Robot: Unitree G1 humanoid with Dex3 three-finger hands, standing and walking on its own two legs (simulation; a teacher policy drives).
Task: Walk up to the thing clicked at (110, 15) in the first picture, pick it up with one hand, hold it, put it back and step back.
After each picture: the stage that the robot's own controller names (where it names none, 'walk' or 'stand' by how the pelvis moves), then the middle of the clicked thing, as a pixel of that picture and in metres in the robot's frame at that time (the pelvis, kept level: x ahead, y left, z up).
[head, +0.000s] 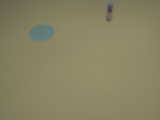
stand; (109, 12) +1.94 -0.36 -0.66
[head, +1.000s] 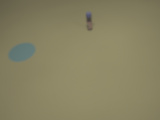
walk; (89, 21) +1.83 +0.06 -0.63
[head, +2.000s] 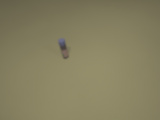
walk; (63, 49) +1.24 +0.31 -0.65
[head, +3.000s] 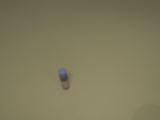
walk; (64, 79) +0.81 +0.25 -0.64
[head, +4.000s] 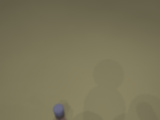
walk; (60, 115) +0.49 +0.19 -0.63
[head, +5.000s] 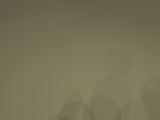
stand; out of the picture +0.39 +0.21 -0.65
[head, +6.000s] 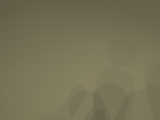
walk; out of the picture +0.35 +0.26 -0.64
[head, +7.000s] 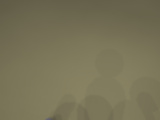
walk; out of the picture +0.38 +0.24 -0.61
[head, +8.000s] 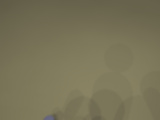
stand; out of the picture +0.39 +0.26 -0.61
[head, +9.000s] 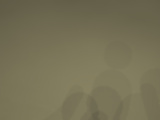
stand; out of the picture +0.35 +0.27 -0.66
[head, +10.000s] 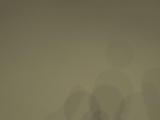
stand; out of the picture +0.34 +0.27 -0.66
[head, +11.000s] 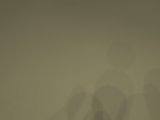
go down; out of the picture +0.34 +0.28 -0.66
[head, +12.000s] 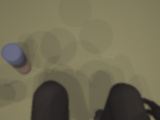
go down; (19, 61) +0.42 +0.29 -0.28
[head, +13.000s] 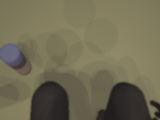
approach; (18, 62) +0.41 +0.30 -0.26
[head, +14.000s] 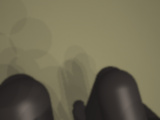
close in; out of the picture +0.39 +0.34 -0.16
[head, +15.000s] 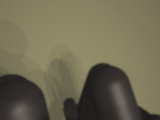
close; out of the picture +0.39 +0.34 -0.15
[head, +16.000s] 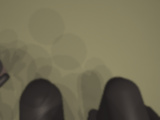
lift; out of the picture +0.34 +0.30 -0.05
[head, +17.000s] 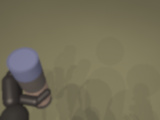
lift; (34, 84) +0.32 +0.17 +0.07
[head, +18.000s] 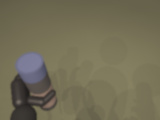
hold; (40, 86) +0.33 +0.16 +0.05
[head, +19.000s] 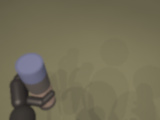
hold; (39, 86) +0.32 +0.17 +0.05
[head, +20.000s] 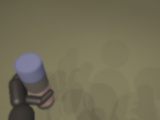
crouch; (38, 85) +0.33 +0.17 +0.05
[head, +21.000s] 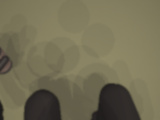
crouch; out of the picture +0.43 +0.28 -0.05
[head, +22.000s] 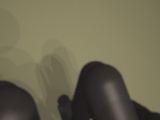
lower; out of the picture +0.40 +0.35 -0.16
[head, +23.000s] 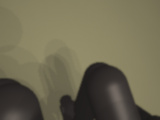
lower; out of the picture +0.40 +0.36 -0.16
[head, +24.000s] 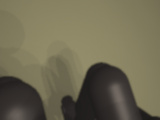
lower; out of the picture +0.39 +0.35 -0.16
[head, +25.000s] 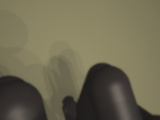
lower; out of the picture +0.38 +0.35 -0.16
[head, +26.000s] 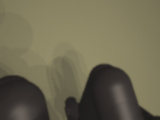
loosen; out of the picture +0.38 +0.34 -0.15
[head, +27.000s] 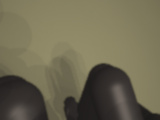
withdraw; out of the picture +0.38 +0.34 -0.16
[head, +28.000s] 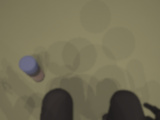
walk; (33, 70) +0.42 +0.28 -0.34
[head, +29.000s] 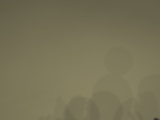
stand; out of the picture +0.36 +0.25 -0.59
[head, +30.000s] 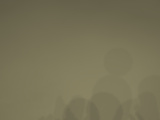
stand; out of the picture +0.36 +0.25 -0.60
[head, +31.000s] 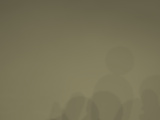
stand; out of the picture +0.36 +0.25 -0.61
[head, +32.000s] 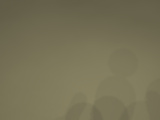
stand; out of the picture +0.37 +0.26 -0.66
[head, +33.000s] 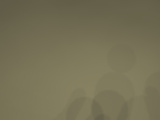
stand; out of the picture +0.34 +0.28 -0.66
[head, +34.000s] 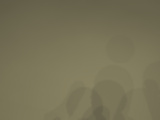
walk; out of the picture +0.35 +0.28 -0.65
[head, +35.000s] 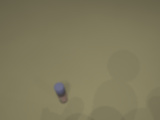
walk; (61, 93) +0.57 +0.22 -0.63
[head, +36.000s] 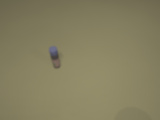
walk; (55, 58) +0.92 +0.27 -0.63
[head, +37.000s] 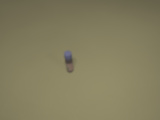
stand; (69, 62) +0.98 +0.19 -0.64
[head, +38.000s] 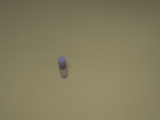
stand; (63, 67) +0.96 +0.22 -0.66
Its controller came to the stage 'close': yes
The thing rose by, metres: 0.69
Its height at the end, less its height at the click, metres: +0.00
